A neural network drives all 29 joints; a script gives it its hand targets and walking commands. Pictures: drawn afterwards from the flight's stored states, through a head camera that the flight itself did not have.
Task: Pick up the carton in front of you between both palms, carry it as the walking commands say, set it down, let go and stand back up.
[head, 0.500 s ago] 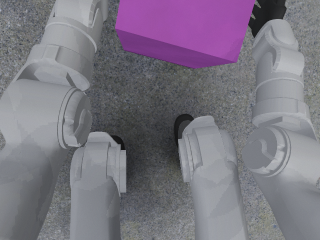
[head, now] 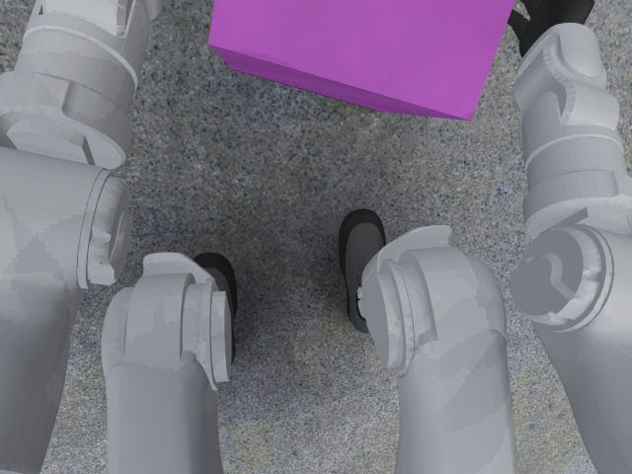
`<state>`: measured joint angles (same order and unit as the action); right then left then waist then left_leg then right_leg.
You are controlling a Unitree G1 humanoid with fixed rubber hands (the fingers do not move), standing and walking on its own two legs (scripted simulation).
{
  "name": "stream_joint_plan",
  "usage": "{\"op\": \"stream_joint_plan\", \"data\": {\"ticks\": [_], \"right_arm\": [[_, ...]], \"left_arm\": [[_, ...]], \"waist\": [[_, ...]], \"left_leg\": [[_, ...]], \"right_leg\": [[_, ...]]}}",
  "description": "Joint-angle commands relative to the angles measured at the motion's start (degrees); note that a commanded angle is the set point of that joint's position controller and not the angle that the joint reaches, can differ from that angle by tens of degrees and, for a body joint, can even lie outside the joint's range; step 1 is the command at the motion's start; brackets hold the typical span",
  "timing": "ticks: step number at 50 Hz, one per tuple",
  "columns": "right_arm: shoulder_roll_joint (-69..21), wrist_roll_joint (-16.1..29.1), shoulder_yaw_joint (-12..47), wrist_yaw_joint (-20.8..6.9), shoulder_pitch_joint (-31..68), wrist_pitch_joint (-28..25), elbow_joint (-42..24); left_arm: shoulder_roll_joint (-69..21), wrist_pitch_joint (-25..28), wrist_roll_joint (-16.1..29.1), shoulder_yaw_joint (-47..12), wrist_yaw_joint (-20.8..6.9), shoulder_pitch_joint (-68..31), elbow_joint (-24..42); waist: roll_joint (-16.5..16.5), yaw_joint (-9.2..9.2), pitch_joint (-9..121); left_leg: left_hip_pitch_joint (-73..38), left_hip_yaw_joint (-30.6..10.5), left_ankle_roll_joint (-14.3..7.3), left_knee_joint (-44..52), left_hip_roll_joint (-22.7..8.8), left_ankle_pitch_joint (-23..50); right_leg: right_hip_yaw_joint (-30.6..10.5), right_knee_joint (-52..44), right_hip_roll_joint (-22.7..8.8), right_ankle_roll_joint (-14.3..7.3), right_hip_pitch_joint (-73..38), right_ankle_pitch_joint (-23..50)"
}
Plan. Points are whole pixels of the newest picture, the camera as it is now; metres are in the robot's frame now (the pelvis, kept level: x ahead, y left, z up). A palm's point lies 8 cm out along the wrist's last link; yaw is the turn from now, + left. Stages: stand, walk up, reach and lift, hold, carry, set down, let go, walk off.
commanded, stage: set down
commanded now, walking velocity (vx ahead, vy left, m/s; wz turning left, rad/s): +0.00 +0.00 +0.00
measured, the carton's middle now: out of the picture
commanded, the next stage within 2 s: let go in 1.12 s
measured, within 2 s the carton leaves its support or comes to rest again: neither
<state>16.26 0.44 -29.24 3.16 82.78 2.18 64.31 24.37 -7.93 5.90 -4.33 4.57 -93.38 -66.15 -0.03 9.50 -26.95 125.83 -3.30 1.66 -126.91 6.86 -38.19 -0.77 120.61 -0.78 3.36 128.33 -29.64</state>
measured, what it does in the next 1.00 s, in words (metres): rises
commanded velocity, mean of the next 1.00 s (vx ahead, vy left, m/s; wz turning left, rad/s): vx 0.00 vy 0.00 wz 0.00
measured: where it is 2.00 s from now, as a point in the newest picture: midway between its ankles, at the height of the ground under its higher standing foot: (289, 312)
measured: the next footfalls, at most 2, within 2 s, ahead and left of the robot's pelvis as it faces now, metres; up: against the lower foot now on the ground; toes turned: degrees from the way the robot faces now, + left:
none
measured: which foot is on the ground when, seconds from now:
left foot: down 0.00-1.00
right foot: down 0.00-1.00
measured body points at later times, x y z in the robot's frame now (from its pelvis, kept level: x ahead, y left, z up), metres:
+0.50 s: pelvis -0.01 -0.01 +0.06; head +0.35 -0.04 +0.34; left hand +0.63 +0.07 -0.05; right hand +0.51 -0.30 -0.06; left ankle +0.08 +0.11 -0.35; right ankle +0.13 -0.13 -0.35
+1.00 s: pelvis +0.02 +0.00 +0.19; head +0.35 -0.03 +0.49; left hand +0.63 +0.08 +0.09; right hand +0.51 -0.30 +0.09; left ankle +0.08 +0.11 -0.35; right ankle +0.13 -0.13 -0.35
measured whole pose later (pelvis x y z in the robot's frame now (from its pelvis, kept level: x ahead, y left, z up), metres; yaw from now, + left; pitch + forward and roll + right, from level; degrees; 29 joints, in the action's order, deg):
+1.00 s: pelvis +0.02 +0.00 +0.19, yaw -1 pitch +48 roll +0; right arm 12.2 3.6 -24.2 3.3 65.0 14.4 41.6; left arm 22.0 -16.8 -0.7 7.2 0.8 -79.8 -55.9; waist -3.0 10.2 1.2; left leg 104.2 -2.8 0.9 -85.1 3.8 -28.9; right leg -1.7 80.5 0.5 1.6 107.7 -20.8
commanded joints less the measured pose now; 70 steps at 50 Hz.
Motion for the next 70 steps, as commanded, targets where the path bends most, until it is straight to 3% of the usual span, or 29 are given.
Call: {"op": "stream_joint_plan", "data": {"ticks": [1,6,10,13,20,26,32,38,48,55,58,62,66,70], "right_arm": [[11.0,5.6,4.6,1.0,12.7,-2.3,-6.6],[11.8,9.2,7.1,1.7,11.8,-0.4,-9.3],[11.2,10.1,8.4,3.0,11.0,1.9,-14.3],[10.4,10.5,10.0,4.4,11.1,4.2,-18.8],[5.3,7.0,9.2,4.9,7.9,7.2,-18.1],[4.4,4.8,7.0,3.7,6.0,7.4,-19.8],[6.1,4.5,5.3,2.9,3.0,9.0,-23.8],[6.2,4.5,4.7,1.6,-1.1,11.0,-27.7],[3.7,3.1,4.6,0.1,-6.2,11.1,-29.3],[2.2,0.9,3.6,-0.8,-8.3,10.2,-28.6],[1.0,-0.9,3.4,-1.7,-10.4,9.6,-28.1],[0.5,-4.0,3.5,-3.9,-17.7,8.4,-29.2],[0.9,-6.9,5.4,-7.0,-27.6,7.3,-32.9],[2.4,-7.4,8.8,-9.3,-37.0,6.1,-36.3]], "left_arm": [[2.7,1.8,5.0,-4.2,0.0,-21.3,9.7],[5.7,0.7,6.1,-4.3,-0.1,-20.7,10.6],[7.3,-1.0,3.8,-1.2,0.1,-20.3,12.1],[8.4,-2.9,2.5,1.6,0.6,-19.4,13.3],[7.1,-4.4,-1.0,7.4,-1.2,-13.8,6.2],[6.1,-4.2,-3.6,9.3,-2.4,-13.1,6.2],[4.8,-6.0,-3.8,8.5,-2.4,-13.4,12.0],[3.9,-8.0,-4.7,9.1,-2.5,-10.4,16.8],[3.0,-7.8,-6.8,12.3,-3.7,-3.5,16.8],[1.9,-6.6,-8.1,13.9,-5.1,-0.6,15.3],[0.3,-5.9,-9.8,15.8,-5.2,2.2,14.6],[-3.8,-5.1,-12.9,18.4,-3.7,10.7,17.5],[-9.5,-4.1,-15.5,20.1,-0.3,23.0,24.8],[-13.7,-2.9,-15.4,19.5,2.5,33.9,34.0]], "waist": [[-12.3,8.8,73.0],[-12.3,8.49,79.7],[-11.4,6.52,86.0],[-8.6,4.88,90.8],[-4.0,3.5,78.8],[-5.8,4.04,80.8],[-10.4,5.66,90.5],[-12.4,5.51,95.0],[-9.6,4.12,91.6],[-8.6,4.07,87.7],[-8.2,3.21,86.7],[-7.6,2.18,90.1],[-5.9,0.91,91.6],[-4.1,0.31,86.5]], "left_leg": [[-29.4,1.0,1.2,9.7,-3.5,25.9],[-29.6,3.2,0.6,9.9,-3.8,20.3],[-29.5,5.7,-0.2,12.0,-3.0,16.0],[-29.5,7.0,-1.0,14.6,-2.1,13.5],[-21.3,6.7,-1.9,22.3,-1.4,7.9],[-26.0,5.9,-1.5,27.9,-1.0,10.5],[-37.9,6.0,-0.7,33.0,-0.5,15.7],[-46.0,5.9,-0.2,38.6,0.0,21.1],[-50.0,5.1,0.0,50.1,0.2,26.0],[-54.3,4.4,0.3,58.7,0.0,27.2],[-56.6,4.2,0.5,62.1,-0.2,28.4],[-62.9,3.8,1.1,66.4,-0.2,34.5],[-69.1,3.3,1.7,70.8,-0.4,40.1],[-71.6,3.4,2.0,76.3,-0.4,37.3]], "right_leg": [[5.0,-3.8,0.5,-1.2,-35.3,31.9],[4.5,-5.6,0.8,-1.4,-42.4,31.3],[4.9,-8.3,1.7,-1.5,-49.7,30.0],[5.8,-11.0,2.5,-1.3,-55.5,28.7],[5.4,-18.1,2.9,-0.4,-49.2,21.3],[6.0,-23.0,2.9,0.0,-47.1,22.2],[7.5,-28.1,3.4,-0.1,-49.1,25.8],[7.9,-33.7,4.1,-0.3,-52.6,30.1],[6.8,-44.0,4.4,0.0,-61.9,35.4],[6.2,-52.2,4.1,0.2,-67.2,35.9],[6.0,-55.4,4.0,0.1,-69.5,36.0],[5.9,-59.0,4.2,-0.5,-76.0,40.3],[5.3,-62.6,4.3,-1.5,-83.6,44.2],[3.9,-66.8,3.9,-2.4,-91.5,43.3]]}}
